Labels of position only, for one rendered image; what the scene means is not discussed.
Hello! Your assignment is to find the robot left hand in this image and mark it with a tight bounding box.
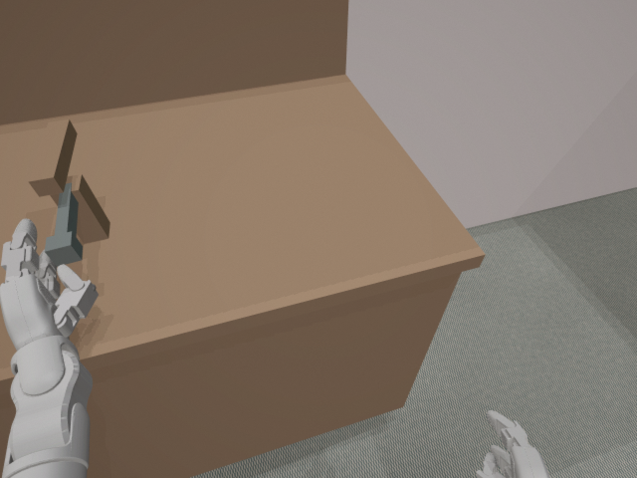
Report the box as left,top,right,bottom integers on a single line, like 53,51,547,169
0,219,99,351

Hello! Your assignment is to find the robot right hand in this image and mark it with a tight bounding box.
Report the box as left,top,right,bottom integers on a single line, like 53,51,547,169
477,410,550,478

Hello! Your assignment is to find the tap lever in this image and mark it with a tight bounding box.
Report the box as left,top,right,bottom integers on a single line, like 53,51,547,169
45,182,83,267

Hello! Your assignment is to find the counter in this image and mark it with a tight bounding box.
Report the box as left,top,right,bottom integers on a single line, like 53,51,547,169
0,0,486,478

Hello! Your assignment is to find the left robot forearm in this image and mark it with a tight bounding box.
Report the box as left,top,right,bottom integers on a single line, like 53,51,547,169
2,336,93,478

